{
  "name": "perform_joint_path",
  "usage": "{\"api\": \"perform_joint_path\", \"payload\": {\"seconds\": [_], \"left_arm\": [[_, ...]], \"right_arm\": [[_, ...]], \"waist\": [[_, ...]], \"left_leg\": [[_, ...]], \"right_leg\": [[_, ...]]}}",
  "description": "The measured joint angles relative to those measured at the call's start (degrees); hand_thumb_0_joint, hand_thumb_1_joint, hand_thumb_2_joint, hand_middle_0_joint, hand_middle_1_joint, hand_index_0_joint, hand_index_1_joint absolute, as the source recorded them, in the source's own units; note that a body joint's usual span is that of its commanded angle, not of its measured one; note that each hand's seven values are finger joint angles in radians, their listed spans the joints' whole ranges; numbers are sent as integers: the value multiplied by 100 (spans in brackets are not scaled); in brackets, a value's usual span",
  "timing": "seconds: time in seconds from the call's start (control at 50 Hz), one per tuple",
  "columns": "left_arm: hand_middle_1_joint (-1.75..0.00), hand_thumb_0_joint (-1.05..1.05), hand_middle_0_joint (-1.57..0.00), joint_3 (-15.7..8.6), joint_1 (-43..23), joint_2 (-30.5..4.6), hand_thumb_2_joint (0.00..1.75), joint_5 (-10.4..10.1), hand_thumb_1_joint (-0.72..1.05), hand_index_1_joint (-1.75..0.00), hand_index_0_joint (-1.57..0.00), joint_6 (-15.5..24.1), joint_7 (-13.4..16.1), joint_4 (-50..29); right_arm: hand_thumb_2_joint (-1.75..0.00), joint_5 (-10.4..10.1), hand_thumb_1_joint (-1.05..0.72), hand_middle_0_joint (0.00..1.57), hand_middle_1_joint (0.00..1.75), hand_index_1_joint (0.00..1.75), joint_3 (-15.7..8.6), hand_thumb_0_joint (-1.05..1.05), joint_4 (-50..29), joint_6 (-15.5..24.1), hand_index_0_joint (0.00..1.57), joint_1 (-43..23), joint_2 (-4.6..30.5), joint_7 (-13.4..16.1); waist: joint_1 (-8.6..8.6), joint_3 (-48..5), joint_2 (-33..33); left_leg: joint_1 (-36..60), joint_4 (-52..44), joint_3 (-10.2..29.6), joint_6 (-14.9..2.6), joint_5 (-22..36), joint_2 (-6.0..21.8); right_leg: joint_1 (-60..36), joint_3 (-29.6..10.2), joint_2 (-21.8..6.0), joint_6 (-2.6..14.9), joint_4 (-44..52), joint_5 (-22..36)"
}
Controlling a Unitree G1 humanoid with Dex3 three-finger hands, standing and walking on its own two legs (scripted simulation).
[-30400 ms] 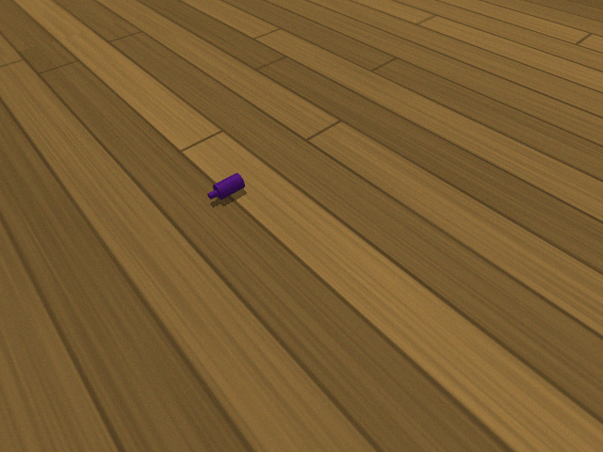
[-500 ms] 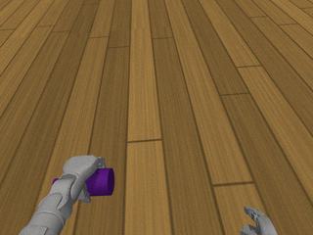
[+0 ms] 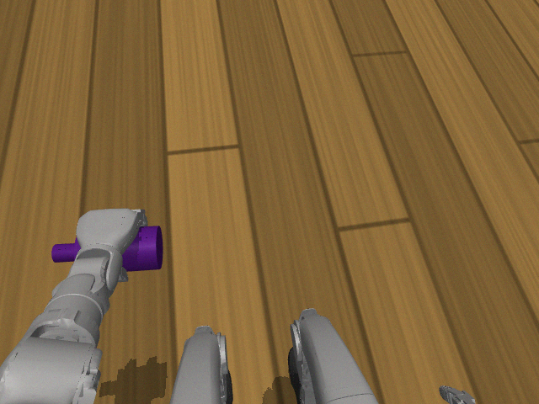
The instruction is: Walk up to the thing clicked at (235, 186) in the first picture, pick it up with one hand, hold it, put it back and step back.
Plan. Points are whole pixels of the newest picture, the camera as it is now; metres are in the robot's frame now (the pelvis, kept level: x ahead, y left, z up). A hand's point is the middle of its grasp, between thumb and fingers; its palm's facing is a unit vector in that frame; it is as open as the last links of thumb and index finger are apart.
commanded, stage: crouch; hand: left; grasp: from above
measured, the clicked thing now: (109, 250) +0.40 +0.25 -0.14
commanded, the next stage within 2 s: lower in 1.28 s
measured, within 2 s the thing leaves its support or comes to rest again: neither
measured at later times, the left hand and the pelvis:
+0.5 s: hand (154, 262) +0.43 +0.22 -0.33, palm faces -0.47 +0.02 -0.88, open 10.4 cm; pelvis -0.01 +0.00 -0.16, yaw -1 degrees
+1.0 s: hand (163, 266) +0.44 +0.22 -0.42, palm faces -0.50 +0.00 -0.87, open 10.5 cm; pelvis -0.02 +0.00 -0.23, yaw -3 degrees
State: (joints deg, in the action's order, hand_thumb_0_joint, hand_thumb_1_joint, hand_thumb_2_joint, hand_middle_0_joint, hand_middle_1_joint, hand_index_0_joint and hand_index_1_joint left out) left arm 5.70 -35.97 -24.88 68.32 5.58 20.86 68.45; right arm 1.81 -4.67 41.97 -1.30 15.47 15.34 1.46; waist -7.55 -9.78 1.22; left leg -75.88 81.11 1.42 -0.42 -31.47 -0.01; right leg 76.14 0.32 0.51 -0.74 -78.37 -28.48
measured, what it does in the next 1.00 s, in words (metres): lowers itself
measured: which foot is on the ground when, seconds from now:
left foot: down 0.00-1.00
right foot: down 0.00-1.00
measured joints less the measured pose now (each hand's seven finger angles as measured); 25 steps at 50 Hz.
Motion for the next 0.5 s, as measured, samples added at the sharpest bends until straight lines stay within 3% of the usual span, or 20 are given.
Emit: {"api": "perform_joint_path", "payload": {"seconds": [0.18, 0.5], "left_arm": [[-46, -2, -70, -258, -435, -158, 51, 12, -6, -48, -71, 34, -66, 234], [-48, -2, -70, -526, -1178, -467, 52, 373, -7, -50, -70, 273, 152, 622]], "right_arm": [[-90, 104, -90, 21, 30, 30, 158, 1, 77, 176, 20, -27, -184, -46], [-90, 393, -90, 21, 30, 30, 318, 1, -27, 518, 21, -573, -172, -485]], "waist": [[-215, -139, 122], [-383, -61, 47]], "left_leg": [[-1787, 1510, 16, -36, -391, -50], [-3761, 3286, 207, 25, -809, -157]], "right_leg": [[1770, 16, -32, -31, -1486, -385], [3646, 200, -113, -7, -3190, -832]]}}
